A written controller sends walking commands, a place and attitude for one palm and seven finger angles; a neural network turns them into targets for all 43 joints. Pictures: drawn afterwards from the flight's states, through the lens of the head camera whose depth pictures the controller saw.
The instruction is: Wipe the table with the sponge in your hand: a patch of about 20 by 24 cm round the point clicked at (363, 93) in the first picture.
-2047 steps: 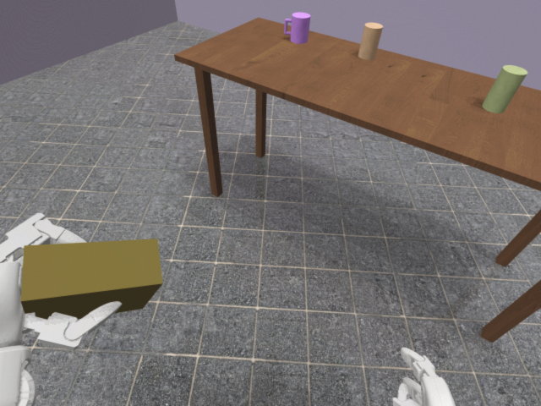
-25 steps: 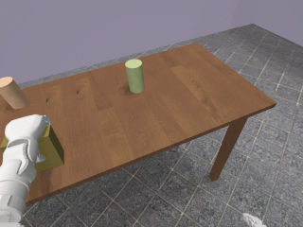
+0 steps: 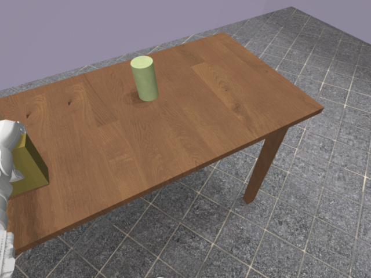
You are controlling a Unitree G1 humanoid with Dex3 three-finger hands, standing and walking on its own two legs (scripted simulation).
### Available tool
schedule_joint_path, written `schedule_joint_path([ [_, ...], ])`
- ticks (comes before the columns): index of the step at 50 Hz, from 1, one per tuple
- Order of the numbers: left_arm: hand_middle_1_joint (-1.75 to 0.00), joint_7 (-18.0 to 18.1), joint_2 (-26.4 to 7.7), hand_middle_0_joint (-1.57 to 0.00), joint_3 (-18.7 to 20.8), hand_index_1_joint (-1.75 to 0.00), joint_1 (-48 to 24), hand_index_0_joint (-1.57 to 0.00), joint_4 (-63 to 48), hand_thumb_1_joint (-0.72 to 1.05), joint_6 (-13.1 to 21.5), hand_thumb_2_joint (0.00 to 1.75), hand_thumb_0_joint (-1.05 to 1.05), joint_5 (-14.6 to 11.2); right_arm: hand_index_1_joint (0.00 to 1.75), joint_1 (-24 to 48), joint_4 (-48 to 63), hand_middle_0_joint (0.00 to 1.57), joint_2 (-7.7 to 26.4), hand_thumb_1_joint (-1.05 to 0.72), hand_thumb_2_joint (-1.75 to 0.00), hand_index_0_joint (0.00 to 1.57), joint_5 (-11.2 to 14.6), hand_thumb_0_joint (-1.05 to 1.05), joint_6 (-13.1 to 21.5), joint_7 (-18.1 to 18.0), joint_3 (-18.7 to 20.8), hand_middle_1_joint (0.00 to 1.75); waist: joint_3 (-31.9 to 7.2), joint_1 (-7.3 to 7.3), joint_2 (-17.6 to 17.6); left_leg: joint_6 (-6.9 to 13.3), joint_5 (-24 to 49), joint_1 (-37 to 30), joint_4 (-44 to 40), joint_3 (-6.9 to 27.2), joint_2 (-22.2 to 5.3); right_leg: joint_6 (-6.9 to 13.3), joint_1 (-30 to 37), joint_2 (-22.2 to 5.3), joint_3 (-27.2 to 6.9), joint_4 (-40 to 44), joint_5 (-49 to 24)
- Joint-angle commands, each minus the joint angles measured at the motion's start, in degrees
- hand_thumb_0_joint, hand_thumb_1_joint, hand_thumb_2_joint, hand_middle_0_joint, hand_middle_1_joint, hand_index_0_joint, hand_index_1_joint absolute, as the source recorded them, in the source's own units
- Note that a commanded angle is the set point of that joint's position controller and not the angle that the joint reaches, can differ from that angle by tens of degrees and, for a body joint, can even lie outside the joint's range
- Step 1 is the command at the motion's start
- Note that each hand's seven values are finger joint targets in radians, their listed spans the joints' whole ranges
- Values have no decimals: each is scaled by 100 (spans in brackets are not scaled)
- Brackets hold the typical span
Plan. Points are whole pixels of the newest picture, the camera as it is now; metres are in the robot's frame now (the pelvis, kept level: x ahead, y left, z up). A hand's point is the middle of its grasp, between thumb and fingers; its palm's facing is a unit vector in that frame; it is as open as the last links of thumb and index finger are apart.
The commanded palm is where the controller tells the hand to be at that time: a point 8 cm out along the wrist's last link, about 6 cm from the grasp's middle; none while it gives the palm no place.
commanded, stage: wipe forward along the middle lane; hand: left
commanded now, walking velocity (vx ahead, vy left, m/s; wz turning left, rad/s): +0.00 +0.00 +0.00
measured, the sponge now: (14, 173) +0.34 +0.41 +0.04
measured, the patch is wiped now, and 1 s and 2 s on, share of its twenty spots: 1.00 1.00 1.00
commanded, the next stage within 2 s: slide back across to the first lane in 0.30 s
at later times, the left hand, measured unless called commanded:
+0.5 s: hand (3, 139) +0.40 +0.44 +0.08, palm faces -0.15 -0.01 -0.99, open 9.4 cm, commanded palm +0.38 +0.44 +0.12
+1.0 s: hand out of the picture +0.39 +0.49 +0.08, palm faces -0.07 -0.04 -1.00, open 9.4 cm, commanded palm +0.35 +0.49 +0.13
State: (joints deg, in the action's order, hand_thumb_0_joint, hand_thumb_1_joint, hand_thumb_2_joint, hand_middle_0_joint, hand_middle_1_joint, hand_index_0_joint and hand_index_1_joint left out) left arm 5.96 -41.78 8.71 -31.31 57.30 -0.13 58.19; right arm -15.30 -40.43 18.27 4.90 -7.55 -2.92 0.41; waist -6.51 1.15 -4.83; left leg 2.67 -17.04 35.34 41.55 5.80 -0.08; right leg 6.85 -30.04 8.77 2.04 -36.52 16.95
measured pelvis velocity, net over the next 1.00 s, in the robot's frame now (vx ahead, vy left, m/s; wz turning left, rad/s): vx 0.04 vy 0.10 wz -0.01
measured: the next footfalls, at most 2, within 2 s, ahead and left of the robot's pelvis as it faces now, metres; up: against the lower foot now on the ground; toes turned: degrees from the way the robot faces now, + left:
none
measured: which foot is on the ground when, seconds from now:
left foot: down 0.00-1.00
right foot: down 0.00-1.00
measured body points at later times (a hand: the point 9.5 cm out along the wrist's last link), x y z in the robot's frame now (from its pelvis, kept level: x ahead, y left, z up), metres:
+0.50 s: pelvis +0.02 +0.05 +0.00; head +0.07 +0.05 +0.45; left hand +0.41 +0.44 +0.13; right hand +0.08 -0.23 -0.12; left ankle +0.04 +0.14 -0.72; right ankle +0.00 -0.04 -0.72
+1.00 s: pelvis +0.04 +0.10 +0.01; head +0.07 +0.11 +0.46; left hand +0.39 +0.49 +0.13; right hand +0.17 -0.16 -0.10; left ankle +0.04 +0.14 -0.72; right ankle +0.00 -0.04 -0.71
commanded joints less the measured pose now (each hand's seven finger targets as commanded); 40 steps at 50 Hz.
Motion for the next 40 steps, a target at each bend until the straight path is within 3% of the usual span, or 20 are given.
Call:
schedule_joint_path([
  [1,-160,190,-2069,-120,319,-160,-1616,-120,-407,10,-99,130,0,165,30,-58,580,20,854,-90,-90,20,15,0,169,-52,237,30,-1184,112,468,150,19,296,-99,-278,264,-471,1331,-837,-1327,843,-1265],
  [4,-160,151,-2379,-120,472,-160,-1775,-120,-266,10,-78,130,0,204,30,-137,553,20,894,-90,-90,20,8,0,145,-59,232,30,-1190,125,429,159,81,357,-99,-304,266,-469,1360,-794,-1268,806,-1389],
  [8,-160,121,-2073,-120,237,-160,-1869,-120,-245,10,-22,130,0,288,30,-179,574,20,873,-90,-90,20,4,0,137,-33,254,30,-1282,144,312,186,319,129,-149,-319,264,-405,1177,-694,-1014,755,-1531],
  [10,-160,143,-2143,-120,275,-160,-1859,-120,-162,10,-10,130,0,312,30,-254,554,20,876,-90,-90,20,-6,0,120,-29,260,30,-1317,140,234,186,331,79,-138,-352,250,-405,1131,-682,-961,740,-1504],
  [12,-160,168,-2160,-120,323,-160,-1831,-120,-146,10,-4,130,0,281,30,-278,576,20,883,-90,-90,20,-10,0,98,-21,266,30,-1324,146,466,189,341,116,-146,-359,257,-423,1178,-667,-913,739,-1604],
  [19,-160,216,-2101,-120,144,-160,-2215,-120,24,10,-68,130,0,452,30,-376,527,20,901,-90,-90,20,-7,0,45,-14,269,30,-1265,205,211,217,513,-252,-318,-355,261,-352,705,-501,-536,752,-1160],
  [20,-160,215,-1783,-120,-98,-160,-2250,-120,-36,10,-56,130,0,450,30,-386,545,20,860,-90,-90,20,-17,0,61,-5,278,30,-1277,247,167,218,542,-367,-320,-360,248,-348,625,-492,-506,746,-1146],
  [23,-160,205,-2084,-120,304,-160,-1926,-120,-182,10,-40,130,0,388,30,-323,604,20,861,-90,-90,20,-35,0,-2,11,292,30,-1664,-3,129,209,974,-630,-398,-330,235,-289,953,-472,-452,701,-1508],
  [24,-160,214,-2083,-120,305,-160,-1953,-120,-282,10,-19,130,0,367,30,-336,614,20,862,-90,-90,20,-25,0,-22,9,301,30,-1760,9,221,220,1026,-715,-419,-303,243,-311,989,-464,-422,693,-1507],
  [28,-160,252,-2085,-120,543,-160,-1499,-120,-492,10,-36,130,0,257,30,-115,700,20,836,-90,-90,20,-25,0,-54,49,301,30,-1608,-187,162,208,1304,-1018,-600,-237,203,-260,1033,-445,-307,761,-1467],
  [30,-160,263,-2004,-120,442,-160,-1546,-120,-539,10,-94,130,0,267,30,-62,705,20,848,-90,-90,20,-8,0,-63,54,301,30,-1295,-121,203,204,1184,-1113,-701,-187,190,-269,846,-421,-228,836,-1171],
  [32,-160,257,-1949,-120,400,-160,-1481,-120,-662,10,-178,130,0,291,30,43,753,20,825,-90,-90,20,3,0,-61,63,287,30,-1214,-183,24,175,1215,-1301,-822,-129,179,-238,798,-413,-175,897,-980],
  [34,-160,226,-2041,-120,502,-160,-1461,-120,-776,10,-207,130,0,315,30,72,747,20,840,-90,-90,20,-11,0,-60,69,291,30,-1319,-238,-11,140,1460,-1543,-882,-32,144,-213,808,-405,-136,889,-993],
  [35,-160,202,-1855,-120,382,-160,-1327,-120,-769,10,-242,130,0,301,30,93,779,20,810,-90,-90,20,-16,0,-64,80,298,30,-1279,-229,0,122,1486,-1597,-899,-31,130,-211,781,-402,-119,921,-957],
  [36,-160,185,-1908,-120,477,-160,-1181,-120,-837,10,-260,130,0,298,30,132,797,20,818,-90,-90,20,-17,0,-73,91,306,30,-1248,-290,38,94,1498,-1638,-943,17,115,-198,790,-405,-102,953,-920],
  [38,-160,119,-1692,-120,386,-160,-1045,-120,-1107,10,-248,130,0,234,30,256,894,20,778,-90,-90,20,-18,0,-59,110,288,30,-1327,-345,-100,28,1873,-1845,-1009,97,60,-166,814,-403,-71,947,-1020],
  [40,-160,88,-1664,-120,379,-160,-826,-120,-1201,10,-307,130,0,231,30,243,894,20,788,-90,-90,20,-35,0,-84,128,313,30,-1234,-348,-116,-39,2008,-1990,-1006,177,32,-168,732,-392,-50,970,-940],
])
